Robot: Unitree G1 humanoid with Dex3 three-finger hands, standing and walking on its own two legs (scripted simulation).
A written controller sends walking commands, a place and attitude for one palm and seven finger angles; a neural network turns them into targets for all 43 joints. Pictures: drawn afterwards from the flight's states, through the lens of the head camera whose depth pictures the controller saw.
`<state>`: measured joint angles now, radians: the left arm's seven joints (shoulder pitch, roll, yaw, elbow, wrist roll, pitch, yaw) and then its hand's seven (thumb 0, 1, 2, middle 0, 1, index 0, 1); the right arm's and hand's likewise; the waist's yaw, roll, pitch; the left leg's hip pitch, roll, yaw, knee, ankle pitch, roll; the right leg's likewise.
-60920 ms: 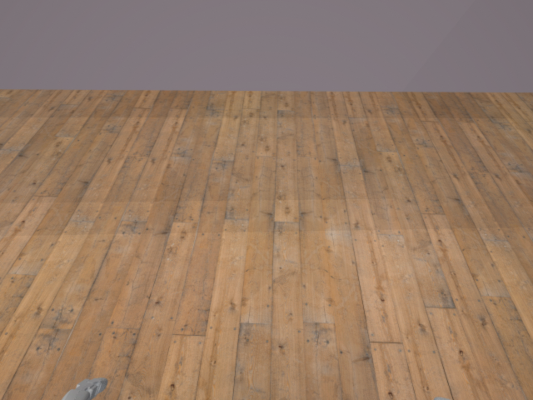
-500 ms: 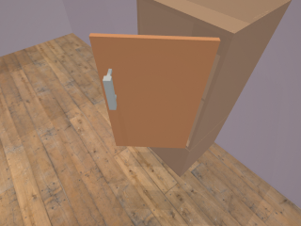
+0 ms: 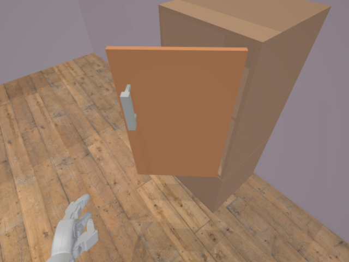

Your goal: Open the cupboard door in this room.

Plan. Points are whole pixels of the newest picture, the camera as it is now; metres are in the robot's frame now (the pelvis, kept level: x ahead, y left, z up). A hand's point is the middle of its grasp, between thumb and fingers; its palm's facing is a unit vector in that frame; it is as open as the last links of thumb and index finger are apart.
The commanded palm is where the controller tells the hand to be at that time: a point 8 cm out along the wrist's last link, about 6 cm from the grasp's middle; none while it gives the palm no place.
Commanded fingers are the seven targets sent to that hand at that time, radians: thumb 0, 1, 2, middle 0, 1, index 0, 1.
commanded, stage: raise the hand with hooked fingers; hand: left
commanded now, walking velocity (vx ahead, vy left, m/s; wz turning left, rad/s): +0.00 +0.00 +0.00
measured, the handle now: (130, 107) +0.53 +0.16 +0.06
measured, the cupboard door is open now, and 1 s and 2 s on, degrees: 46 46 46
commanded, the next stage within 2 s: move the hooked fingers beside the handle in 1.92 s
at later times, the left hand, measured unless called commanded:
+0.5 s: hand (93, 231) +0.19 +0.19 +0.01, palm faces -0.05 -0.99 -0.11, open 10.2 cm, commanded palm +0.16 +0.25 +0.00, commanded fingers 0.00 0.08 0.55 -0.26 -0.82 -0.26 -0.82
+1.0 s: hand (66, 201) +0.24 +0.25 +0.05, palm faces +0.02 -1.00 -0.05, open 13.1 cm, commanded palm +0.21 +0.30 +0.05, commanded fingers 0.00 -0.50 0.30 -0.30 -1.20 -0.30 -1.20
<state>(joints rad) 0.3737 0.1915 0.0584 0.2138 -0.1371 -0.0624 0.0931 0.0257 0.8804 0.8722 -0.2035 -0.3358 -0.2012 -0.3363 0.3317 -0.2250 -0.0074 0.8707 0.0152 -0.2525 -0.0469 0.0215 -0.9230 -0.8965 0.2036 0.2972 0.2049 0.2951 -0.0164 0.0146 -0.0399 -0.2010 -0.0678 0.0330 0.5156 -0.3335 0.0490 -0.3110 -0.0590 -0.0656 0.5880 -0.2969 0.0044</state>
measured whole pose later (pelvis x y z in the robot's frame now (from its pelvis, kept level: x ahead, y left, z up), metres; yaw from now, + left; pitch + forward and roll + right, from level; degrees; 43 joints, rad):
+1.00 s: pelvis -0.02 +0.00 -0.03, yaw +0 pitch +8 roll -2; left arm 0.16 0.35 0.35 0.16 -0.35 -0.28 -0.41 0.00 -0.28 0.39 -0.29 -1.06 -0.29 -1.06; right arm 0.26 -0.28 0.03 0.57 0.03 -0.28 -0.07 0.02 -0.91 -0.90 0.20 0.30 0.20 0.30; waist 0.00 0.01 -0.08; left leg -0.53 -0.01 0.01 0.86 -0.47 0.04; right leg -0.58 -0.02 -0.09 0.80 -0.36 -0.01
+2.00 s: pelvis -0.02 -0.03 -0.01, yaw +0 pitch +5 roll +0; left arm -0.09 0.41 0.44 0.42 -0.34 -0.18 -0.49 -0.01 -0.50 0.30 -0.30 -1.20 -0.30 -1.20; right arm 0.26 -0.28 0.06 0.60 0.04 -0.23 -0.10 0.02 -0.90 -0.90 0.20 0.30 0.21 0.30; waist 0.01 0.04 -0.05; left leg -0.39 0.00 0.01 0.69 -0.39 0.01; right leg -0.46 0.00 -0.10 0.66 -0.30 -0.04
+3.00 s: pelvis -0.01 +0.00 -0.02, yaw -1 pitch +11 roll -1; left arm -0.56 0.49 0.41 0.88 -0.22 -0.26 -0.43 -0.01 -0.50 0.30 -0.30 -1.20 -0.30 -1.20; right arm 0.34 -0.28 0.05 0.61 0.03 -0.11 -0.06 0.01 -0.91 -0.90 0.21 0.30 0.21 0.30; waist -0.06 0.01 -0.07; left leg -0.53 -0.01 0.03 0.75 -0.41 0.04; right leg -0.59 -0.01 -0.07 0.69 -0.29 -0.01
